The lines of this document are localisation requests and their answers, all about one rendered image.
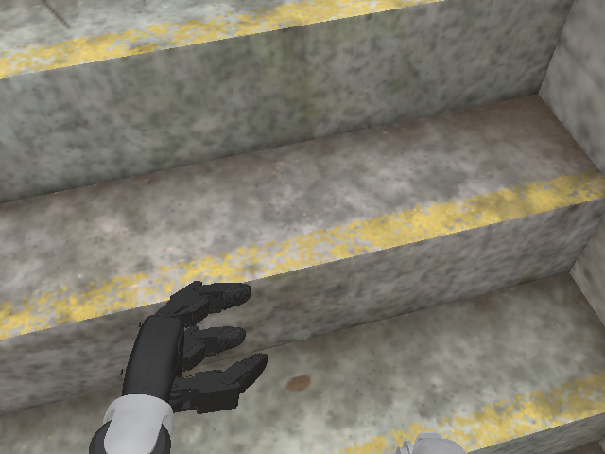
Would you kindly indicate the robot right shin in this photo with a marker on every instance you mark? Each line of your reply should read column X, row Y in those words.
column 428, row 435

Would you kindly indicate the left robot forearm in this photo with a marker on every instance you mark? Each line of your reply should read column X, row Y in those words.
column 135, row 424

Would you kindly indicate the robot left hand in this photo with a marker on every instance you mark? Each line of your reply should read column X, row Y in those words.
column 163, row 350

